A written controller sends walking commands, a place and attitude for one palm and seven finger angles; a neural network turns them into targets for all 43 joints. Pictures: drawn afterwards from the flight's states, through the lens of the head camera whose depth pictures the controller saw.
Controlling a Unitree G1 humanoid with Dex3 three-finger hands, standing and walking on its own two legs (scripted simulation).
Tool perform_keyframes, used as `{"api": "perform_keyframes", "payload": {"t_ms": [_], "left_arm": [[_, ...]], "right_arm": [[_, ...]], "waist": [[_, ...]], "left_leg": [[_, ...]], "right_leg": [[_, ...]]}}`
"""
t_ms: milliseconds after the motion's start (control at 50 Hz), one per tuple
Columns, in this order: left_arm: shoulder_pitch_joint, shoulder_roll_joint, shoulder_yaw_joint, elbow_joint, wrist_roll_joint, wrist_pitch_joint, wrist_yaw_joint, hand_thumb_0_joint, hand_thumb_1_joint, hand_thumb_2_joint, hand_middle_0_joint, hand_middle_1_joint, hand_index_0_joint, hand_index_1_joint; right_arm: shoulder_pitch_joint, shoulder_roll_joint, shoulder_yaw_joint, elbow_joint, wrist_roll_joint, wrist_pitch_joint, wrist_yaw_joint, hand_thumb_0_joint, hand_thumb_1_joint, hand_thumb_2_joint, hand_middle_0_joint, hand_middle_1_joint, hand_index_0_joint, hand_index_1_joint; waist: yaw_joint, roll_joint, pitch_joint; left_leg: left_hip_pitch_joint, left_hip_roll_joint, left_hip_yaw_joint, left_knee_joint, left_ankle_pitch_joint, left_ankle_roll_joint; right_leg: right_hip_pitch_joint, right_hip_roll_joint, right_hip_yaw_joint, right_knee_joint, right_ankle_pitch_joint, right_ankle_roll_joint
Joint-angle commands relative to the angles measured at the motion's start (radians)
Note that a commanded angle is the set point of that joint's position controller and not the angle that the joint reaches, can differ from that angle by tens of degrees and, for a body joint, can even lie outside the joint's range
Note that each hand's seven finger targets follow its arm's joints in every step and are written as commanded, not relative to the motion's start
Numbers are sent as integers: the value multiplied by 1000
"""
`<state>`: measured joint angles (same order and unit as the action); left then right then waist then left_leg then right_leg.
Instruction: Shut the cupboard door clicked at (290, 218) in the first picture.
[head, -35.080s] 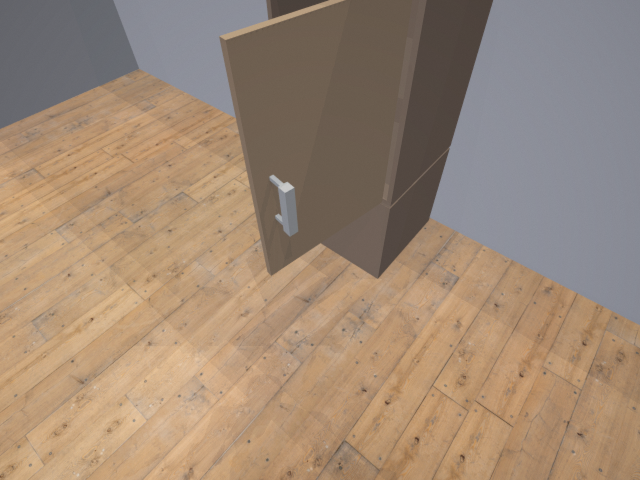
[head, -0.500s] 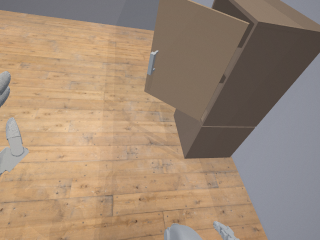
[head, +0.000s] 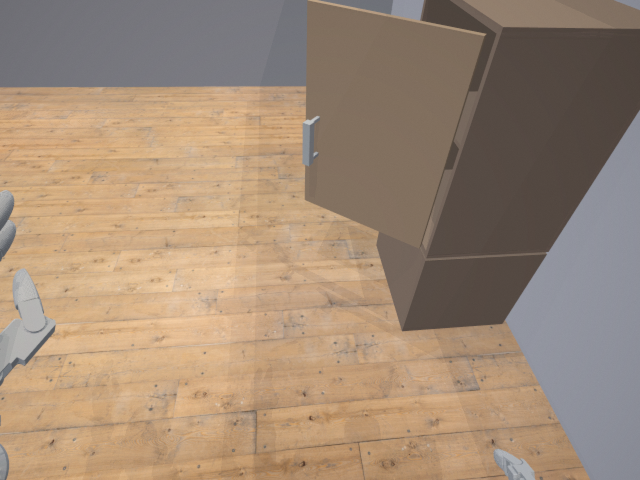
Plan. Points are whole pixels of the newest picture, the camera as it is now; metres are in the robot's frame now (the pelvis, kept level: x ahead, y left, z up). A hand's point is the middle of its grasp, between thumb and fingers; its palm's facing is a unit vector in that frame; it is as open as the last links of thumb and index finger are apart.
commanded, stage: stop stepping back and stand still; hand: left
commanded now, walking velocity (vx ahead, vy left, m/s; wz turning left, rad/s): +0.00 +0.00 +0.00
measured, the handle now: (312, 140) +1.01 +0.09 -0.09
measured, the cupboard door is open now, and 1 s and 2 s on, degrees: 52 52 52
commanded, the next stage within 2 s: let the arm hang, fingers relaxed in 0.82 s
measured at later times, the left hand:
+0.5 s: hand (100, 263) +0.28 +0.26 +0.18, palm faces +0.44 -0.74 -0.51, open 7.4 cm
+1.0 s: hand (131, 296) +0.30 +0.26 +0.08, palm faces +0.28 -0.82 -0.50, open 7.4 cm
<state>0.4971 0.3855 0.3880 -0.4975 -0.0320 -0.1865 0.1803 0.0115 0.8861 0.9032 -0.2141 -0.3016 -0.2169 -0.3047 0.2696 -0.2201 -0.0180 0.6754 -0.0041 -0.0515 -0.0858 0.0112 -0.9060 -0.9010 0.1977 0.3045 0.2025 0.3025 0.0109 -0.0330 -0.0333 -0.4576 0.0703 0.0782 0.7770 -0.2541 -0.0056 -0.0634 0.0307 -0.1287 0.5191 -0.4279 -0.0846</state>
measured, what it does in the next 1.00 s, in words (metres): steps on the spot: left foot, then right foot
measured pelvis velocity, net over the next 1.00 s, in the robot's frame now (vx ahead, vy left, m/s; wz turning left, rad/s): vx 0.08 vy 0.00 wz -0.01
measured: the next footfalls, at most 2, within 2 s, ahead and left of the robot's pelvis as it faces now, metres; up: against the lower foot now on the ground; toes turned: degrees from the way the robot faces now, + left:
left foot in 0.06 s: +0.14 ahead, +0.10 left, +0.00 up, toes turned +1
right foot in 0.54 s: +0.05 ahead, -0.09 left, +0.00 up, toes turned -3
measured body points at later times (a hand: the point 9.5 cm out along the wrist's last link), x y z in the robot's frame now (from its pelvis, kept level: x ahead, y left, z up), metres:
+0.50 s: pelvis +0.07 -0.01 +0.00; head +0.08 -0.02 +0.45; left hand +0.25 +0.29 +0.20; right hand +0.22 -0.25 -0.10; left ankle +0.08 +0.11 -0.73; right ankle -0.04 -0.08 -0.70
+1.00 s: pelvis +0.08 +0.00 +0.00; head +0.09 -0.01 +0.45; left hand +0.28 +0.30 +0.11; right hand +0.24 -0.24 -0.10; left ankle +0.10 +0.09 -0.73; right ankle +0.01 -0.09 -0.73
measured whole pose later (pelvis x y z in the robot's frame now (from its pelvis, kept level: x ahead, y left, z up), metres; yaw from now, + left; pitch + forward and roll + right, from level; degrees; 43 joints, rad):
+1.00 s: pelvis +0.08 +0.00 +0.00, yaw -1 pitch +2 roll +0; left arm 0.38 0.39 0.26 -0.11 0.01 -0.10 0.09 0.00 0.90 0.90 -0.20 -0.30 -0.21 -0.30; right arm 0.17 -0.25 0.00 0.69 0.00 -0.06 -0.01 0.01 -0.91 -0.90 0.20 0.30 0.20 0.30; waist 0.01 0.03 -0.02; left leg -0.33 -0.02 0.06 0.55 -0.26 0.04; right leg -0.20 0.02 -0.04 0.56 -0.38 0.00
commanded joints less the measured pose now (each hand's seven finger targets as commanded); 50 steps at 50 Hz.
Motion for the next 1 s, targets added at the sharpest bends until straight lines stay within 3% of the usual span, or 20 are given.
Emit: {"api": "perform_keyframes", "payload": {"t_ms": [0,40,80,120,160,220,260,340,380,400,460,520,600,700,760,840,880,900,920,980], "left_arm": [[-122,237,153,-189,-15,-72,20,0,900,900,-200,-300,-200,-300],[-76,242,180,-210,-22,-79,16,0,900,900,-200,-300,-200,-300],[-17,229,196,-149,-23,-78,10,0,900,900,-200,-300,-200,-300],[10,238,191,-190,-16,-69,-11,0,900,900,-200,-300,-200,-300],[51,235,207,-193,-17,-66,-10,0,900,900,-200,-300,-200,-300],[123,256,226,-204,-23,-65,-1,0,900,900,-200,-300,-200,-300],[113,251,233,-194,-25,-74,11,0,900,900,-200,-300,-200,-300],[72,245,223,-185,-23,-76,15,0,900,900,-200,-300,-200,-300],[15,249,207,-187,-28,-73,16,0,900,900,-200,-300,-200,-300],[-19,243,182,-205,-25,-68,8,0,900,900,-200,-300,-200,-300],[3,192,136,-135,-2,-23,-1,0,900,900,-200,-300,-200,-300],[36,211,154,-153,0,-23,-3,0,900,900,-200,-300,-200,-300],[98,245,194,-197,-10,-43,10,0,900,900,-200,-300,-200,-300],[129,268,250,-219,-5,-66,25,0,900,900,-200,-300,-200,-300],[109,231,214,-203,-16,-64,24,0,900,900,-200,-300,-200,-300],[84,207,164,-170,-15,-45,11,0,900,900,-200,-300,-200,-300],[19,196,132,-186,0,-37,1,0,900,900,-200,-300,-200,-300],[-1,-101,-342,558,43,93,-119,0,900,900,-200,-300,-200,-300],[-78,-2,-285,593,52,177,-150,0,900,900,-200,-300,-200,-300],[-89,2,-297,699,57,184,-168,0,900,900,-200,-300,-200,-300]], "right_arm": [[-134,-91,-30,-168,10,-69,-18,0,-900,-900,200,300,200,300],[-108,-116,-39,-188,16,-68,-16,0,-900,-900,200,300,200,300],[-102,-108,-35,-190,13,-61,4,0,-900,-900,200,300,200,300],[-136,-88,-22,-185,-2,-72,15,0,-900,-900,200,300,200,300],[-132,-103,-23,-193,22,-72,21,0,-900,-900,200,300,200,300],[-125,-75,-21,-198,29,-45,32,0,-900,-900,200,300,200,300],[-139,-76,-21,-208,40,-36,35,0,-900,-900,200,300,200,300],[-133,-72,-8,-196,28,-33,16,0,-900,-900,200,300,200,300],[-109,-103,-27,-184,29,-34,6,0,-900,-900,200,300,200,300],[-95,-120,-35,-182,30,-38,8,0,-900,-900,200,300,200,300],[-134,-94,-29,-187,14,-44,22,0,-900,-900,200,300,200,300],[-132,-99,-14,-202,31,-52,15,0,-900,-900,200,300,200,300],[-144,-88,-19,-233,38,-28,23,0,-900,-900,200,300,200,300],[-157,-67,1,-249,25,-5,4,0,-900,-900,200,300,200,300],[-133,-76,-10,-234,20,0,-8,0,-900,-900,200,300,200,300],[-107,-113,-33,-223,25,-17,-3,0,-900,-900,200,300,200,300],[-128,-102,-25,-216,16,-28,6,0,-900,-900,200,300,200,300],[-197,-161,-49,-39,12,-104,90,0,-900,-900,200,300,200,300],[-140,-265,-58,-22,8,-54,91,0,-900,-900,200,300,200,300],[-107,-203,-32,-29,6,-17,84,0,-900,-900,200,300,200,300]], "waist": [[-21,44,61],[-27,175,-69],[-15,202,-132],[-11,217,-81],[-11,139,-40],[-28,-102,-88],[-5,-131,-110],[-23,-11,-132],[-48,52,-219],[-56,103,-235],[-15,183,-28],[-16,146,9],[-20,-96,-84],[-4,0,-117],[-19,15,-134],[-24,121,-155],[-16,174,-59],[-56,161,56],[-36,149,16],[-2,-4,-70]], "left_leg": [[227,-43,32,-235,119,21],[419,73,-141,-317,400,100],[472,207,-338,-317,664,200],[298,218,-306,-402,435,161],[167,156,-175,-351,185,99],[50,-9,-11,-88,125,18],[-110,-50,-5,-13,-136,15],[112,-94,36,-257,122,48],[490,15,-61,-243,665,113],[623,99,-169,-215,836,165],[404,201,-221,-333,776,156],[211,123,-123,-301,482,74],[16,-57,-37,6,-94,-5],[-57,-49,-32,-101,-99,8],[161,-78,0,-286,167,20],[466,139,-185,-293,793,128],[326,166,-214,-367,640,111],[250,121,-192,-283,667,86],[203,126,-184,-306,630,101],[178,70,-158,-238,394,72]], "right_leg": [[-178,-226,170,-62,514,-4],[-214,-119,98,187,546,112],[-312,-26,120,278,141,138],[-214,-44,127,150,-84,109],[-97,-49,107,-75,77,105],[11,-230,325,-143,707,47],[187,-287,334,-67,1147,96],[124,-186,183,91,1161,112],[-136,-94,102,260,1010,191],[-291,-51,107,342,616,194],[-298,-47,149,150,-54,115],[-86,-47,97,-128,275,109],[53,-296,355,-100,1147,90],[190,-267,255,-23,1114,27],[88,-187,196,16,1041,88],[-218,-53,137,135,407,165],[-186,-40,123,19,99,118],[-287,-78,124,65,243,89],[-231,-94,154,31,136,92],[-130,-126,167,-64,422,71]]}}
